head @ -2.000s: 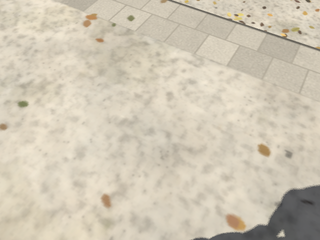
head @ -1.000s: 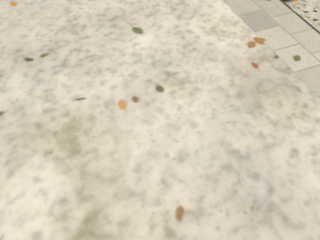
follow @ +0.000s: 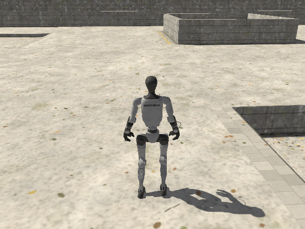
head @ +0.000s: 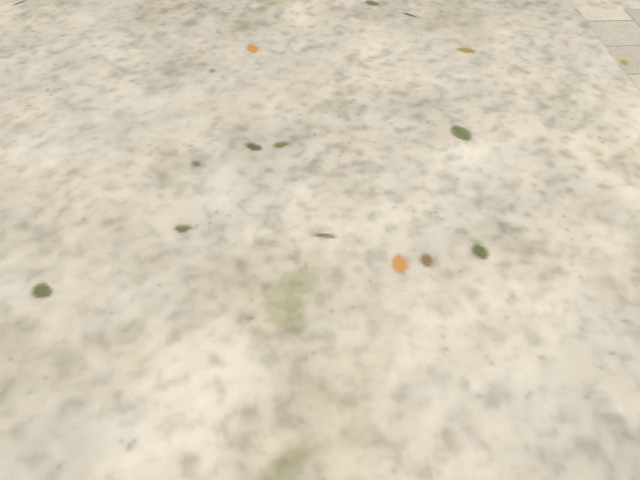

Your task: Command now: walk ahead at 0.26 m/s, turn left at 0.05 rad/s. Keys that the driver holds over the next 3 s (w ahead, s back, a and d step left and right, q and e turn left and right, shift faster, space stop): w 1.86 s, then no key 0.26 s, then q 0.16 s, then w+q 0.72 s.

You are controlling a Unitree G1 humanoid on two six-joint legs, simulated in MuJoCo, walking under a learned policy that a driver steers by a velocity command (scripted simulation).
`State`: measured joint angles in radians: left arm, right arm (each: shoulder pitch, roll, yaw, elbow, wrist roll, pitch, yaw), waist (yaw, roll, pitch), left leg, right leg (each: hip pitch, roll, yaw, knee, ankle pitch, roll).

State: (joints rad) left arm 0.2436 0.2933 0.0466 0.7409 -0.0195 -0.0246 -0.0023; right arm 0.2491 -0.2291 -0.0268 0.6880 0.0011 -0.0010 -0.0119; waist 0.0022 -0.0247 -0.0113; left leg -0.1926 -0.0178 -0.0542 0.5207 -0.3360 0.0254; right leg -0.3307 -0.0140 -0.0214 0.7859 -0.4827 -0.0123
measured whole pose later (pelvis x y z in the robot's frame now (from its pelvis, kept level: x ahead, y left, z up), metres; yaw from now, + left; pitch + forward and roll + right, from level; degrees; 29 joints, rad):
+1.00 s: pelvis +0.46 -0.02 +0.01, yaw +0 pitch +1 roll +2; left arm 0.15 0.30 0.03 0.71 0.00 -0.07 0.00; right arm 0.34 -0.27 -0.05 0.84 0.01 -0.09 0.02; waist -0.06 -0.05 0.03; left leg -0.08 -0.09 0.05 0.23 -0.17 0.07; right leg -0.69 -0.15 0.06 0.81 -0.03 0.03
